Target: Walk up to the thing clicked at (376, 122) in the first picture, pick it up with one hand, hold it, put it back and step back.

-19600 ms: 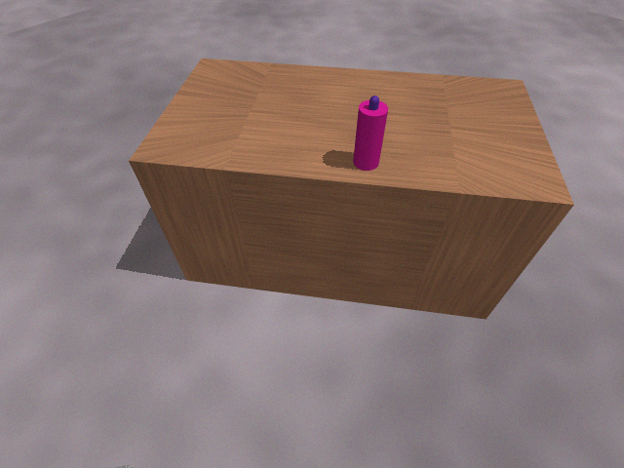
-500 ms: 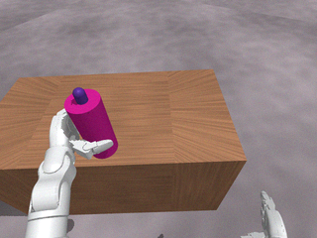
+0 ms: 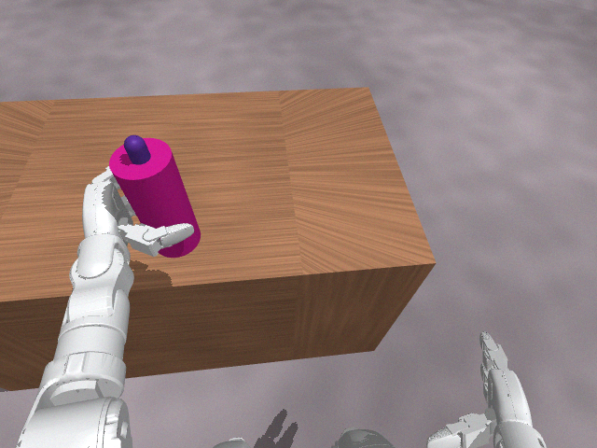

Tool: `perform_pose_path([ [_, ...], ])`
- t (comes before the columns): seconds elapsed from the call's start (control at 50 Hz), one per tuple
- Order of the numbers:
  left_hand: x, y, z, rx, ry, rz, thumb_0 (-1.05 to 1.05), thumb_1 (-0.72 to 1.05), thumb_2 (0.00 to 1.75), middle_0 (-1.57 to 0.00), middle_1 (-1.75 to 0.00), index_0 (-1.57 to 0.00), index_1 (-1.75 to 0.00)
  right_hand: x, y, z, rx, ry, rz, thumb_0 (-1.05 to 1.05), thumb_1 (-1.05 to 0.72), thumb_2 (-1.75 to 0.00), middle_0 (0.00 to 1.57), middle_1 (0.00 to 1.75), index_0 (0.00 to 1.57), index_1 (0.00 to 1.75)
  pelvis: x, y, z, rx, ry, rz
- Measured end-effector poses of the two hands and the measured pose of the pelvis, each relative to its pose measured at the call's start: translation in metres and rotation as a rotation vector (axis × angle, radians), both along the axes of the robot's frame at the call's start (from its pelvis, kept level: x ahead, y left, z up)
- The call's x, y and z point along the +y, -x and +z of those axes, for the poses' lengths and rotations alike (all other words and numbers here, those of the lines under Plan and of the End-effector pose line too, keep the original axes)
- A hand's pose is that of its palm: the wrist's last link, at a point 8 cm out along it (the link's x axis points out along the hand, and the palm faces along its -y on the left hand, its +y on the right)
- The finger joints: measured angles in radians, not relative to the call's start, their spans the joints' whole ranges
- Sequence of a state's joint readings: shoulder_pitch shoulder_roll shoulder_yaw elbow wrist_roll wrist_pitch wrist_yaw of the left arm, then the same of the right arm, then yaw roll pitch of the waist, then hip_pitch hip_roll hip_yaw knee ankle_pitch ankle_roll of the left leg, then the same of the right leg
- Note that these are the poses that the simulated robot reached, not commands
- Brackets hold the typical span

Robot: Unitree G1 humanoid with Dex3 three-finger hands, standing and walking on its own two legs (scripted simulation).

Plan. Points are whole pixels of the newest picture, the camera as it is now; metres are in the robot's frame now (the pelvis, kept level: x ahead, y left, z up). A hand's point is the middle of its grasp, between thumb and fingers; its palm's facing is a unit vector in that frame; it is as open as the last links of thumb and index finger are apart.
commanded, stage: crouch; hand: left
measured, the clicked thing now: (158, 196) +0.40 +0.17 +0.10
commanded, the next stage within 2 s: lower in 0.76 s
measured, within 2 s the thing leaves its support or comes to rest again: rests again in 1.66 s
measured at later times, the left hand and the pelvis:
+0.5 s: hand (156, 199) +0.46 +0.20 +0.03, palm faces +0.16 -0.99 +0.00, open 10.5 cm; pelvis -0.01 +0.01 -0.03, yaw -1 degrees
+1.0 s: hand (159, 201) +0.48 +0.21 -0.01, palm faces +0.17 -0.98 -0.01, open 10.4 cm; pelvis +0.01 +0.01 -0.05, yaw -1 degrees
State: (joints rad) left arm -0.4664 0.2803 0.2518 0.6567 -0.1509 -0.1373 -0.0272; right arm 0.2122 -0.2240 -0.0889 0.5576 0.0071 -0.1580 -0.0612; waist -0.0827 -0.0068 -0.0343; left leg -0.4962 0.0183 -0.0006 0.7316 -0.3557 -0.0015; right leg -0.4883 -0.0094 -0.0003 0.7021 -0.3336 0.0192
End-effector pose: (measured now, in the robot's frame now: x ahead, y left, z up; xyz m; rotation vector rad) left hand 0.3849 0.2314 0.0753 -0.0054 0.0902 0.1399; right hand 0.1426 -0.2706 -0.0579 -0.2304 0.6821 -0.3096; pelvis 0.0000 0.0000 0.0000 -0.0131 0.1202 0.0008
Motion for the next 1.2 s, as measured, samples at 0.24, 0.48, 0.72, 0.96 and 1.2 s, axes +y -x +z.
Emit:
perform_pose_path([
  [0.24,0.012,-0.024,-0.032,0.0,-0.004,0.026,-0.03,-0.61,0.89,-0.81,-1.24,-0.86,-1.26,0.001,0.015,-0.007,0.04,0.02,0.009,-0.01,0.51,-0.05,0.05,0.05,0.05,0.05,0.002,0.005,-0.016,0.089,0.011,-0.009],
  [0.48,0.016,-0.046,-0.046,-0.019,-0.011,0.023,-0.03,-0.61,0.89,-0.81,-1.24,-0.86,-1.26,0.01,0.008,-0.003,0.004,0.044,0.051,-0.01,0.5,-0.05,0.05,0.05,0.06,0.05,0.007,0.006,-0.028,0.149,0.024,-0.008],
  [0.72,0.016,-0.065,-0.066,-0.01,-0.023,0.012,-0.03,-0.61,0.89,-0.82,-1.23,-0.86,-1.25,0.019,0.006,-0.012,0.042,0.034,0.057,-0.01,0.51,-0.05,0.05,0.05,0.06,0.05,0.011,0.0,-0.039,0.2,0.034,-0.014],
  [0.96,0.023,-0.069,-0.073,-0.021,-0.013,0.032,-0.03,-0.61,0.9,-0.82,-1.22,-0.86,-1.24,0.021,-0.003,-0.009,0.042,0.034,0.083,-0.01,0.5,-0.06,0.05,0.05,0.06,0.05,0.008,-0.008,-0.043,0.219,0.038,-0.007],
  [1.2,0.02,-0.067,-0.113,0.011,-0.012,0.032,-0.03,-0.61,0.91,-0.81,-1.23,-0.85,-1.25,0.016,0.0,-0.012,0.051,0.07,0.106,-0.01,0.5,-0.06,0.05,0.05,0.06,0.05,0.005,0.0,-0.057,0.259,0.037,-0.007],
])
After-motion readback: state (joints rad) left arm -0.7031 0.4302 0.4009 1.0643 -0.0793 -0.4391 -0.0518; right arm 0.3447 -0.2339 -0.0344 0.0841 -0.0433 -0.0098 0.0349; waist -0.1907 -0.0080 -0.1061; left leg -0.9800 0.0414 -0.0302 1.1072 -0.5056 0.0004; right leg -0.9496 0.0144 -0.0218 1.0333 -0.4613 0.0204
